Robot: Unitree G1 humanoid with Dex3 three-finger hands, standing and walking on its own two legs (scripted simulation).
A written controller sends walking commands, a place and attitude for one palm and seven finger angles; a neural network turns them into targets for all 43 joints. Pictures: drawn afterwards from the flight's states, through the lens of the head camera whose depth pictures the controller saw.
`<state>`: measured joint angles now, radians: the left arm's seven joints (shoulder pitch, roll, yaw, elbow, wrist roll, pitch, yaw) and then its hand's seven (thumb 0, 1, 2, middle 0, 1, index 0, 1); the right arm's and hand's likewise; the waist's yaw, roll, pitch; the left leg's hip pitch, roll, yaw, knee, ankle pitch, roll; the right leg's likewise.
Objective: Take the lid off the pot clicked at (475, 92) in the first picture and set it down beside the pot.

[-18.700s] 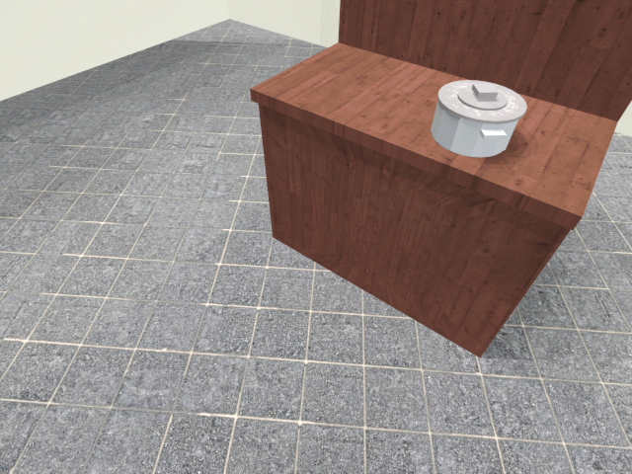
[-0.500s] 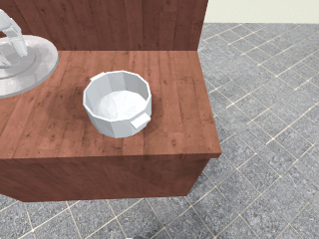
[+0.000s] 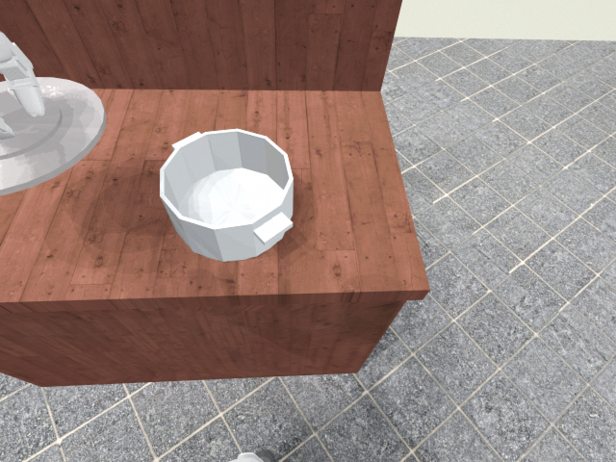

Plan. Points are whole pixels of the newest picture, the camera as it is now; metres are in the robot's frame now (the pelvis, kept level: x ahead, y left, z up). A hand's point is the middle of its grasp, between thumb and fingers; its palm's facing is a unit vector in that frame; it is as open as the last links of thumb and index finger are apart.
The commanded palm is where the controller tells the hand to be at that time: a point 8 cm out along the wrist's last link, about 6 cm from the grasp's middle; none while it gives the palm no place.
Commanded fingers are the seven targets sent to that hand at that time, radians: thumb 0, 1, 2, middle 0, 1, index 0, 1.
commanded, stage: lower the lid onto the table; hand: left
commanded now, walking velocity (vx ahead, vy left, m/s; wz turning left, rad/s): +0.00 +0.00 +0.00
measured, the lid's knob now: out of the picture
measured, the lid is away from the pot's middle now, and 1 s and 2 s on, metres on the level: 0.24 0.23 0.23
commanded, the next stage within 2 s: none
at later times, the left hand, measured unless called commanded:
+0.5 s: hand (5, 132) +0.47 +0.33 +0.16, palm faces -0.42 -0.11 -0.90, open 6.9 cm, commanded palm +0.51 +0.33 +0.23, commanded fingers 0.00 0.58 1.03 -0.76 -1.08 -0.89 -1.13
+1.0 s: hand (32, 146) +0.47 +0.32 +0.13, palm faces -0.45 -0.10 -0.89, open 6.8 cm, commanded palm +0.52 +0.32 +0.20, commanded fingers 0.00 0.58 1.03 -0.76 -1.08 -0.89 -1.13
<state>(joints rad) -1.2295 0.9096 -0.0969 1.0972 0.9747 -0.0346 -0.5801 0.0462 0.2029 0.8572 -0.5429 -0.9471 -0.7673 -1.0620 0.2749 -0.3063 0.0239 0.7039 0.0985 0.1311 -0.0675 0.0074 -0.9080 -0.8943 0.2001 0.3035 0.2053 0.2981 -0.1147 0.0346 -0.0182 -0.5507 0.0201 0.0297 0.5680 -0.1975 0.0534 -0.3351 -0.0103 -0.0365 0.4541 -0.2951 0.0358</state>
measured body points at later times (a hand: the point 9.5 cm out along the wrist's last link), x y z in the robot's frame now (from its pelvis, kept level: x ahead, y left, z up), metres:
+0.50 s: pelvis +0.00 +0.01 +0.00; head +0.08 +0.02 +0.44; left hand +0.48 +0.33 +0.21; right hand +0.02 -0.28 -0.12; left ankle +0.05 +0.08 -0.73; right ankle -0.05 -0.15 -0.73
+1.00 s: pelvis +0.00 +0.01 -0.01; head +0.08 +0.03 +0.43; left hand +0.49 +0.32 +0.18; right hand +0.00 -0.28 -0.12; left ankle +0.05 +0.08 -0.73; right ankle -0.05 -0.15 -0.73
